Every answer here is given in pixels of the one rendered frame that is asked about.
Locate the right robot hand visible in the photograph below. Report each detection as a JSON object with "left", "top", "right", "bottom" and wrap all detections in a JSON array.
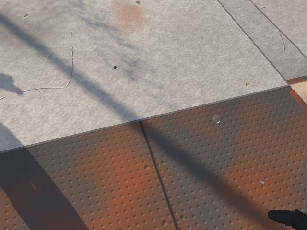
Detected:
[{"left": 268, "top": 209, "right": 307, "bottom": 230}]

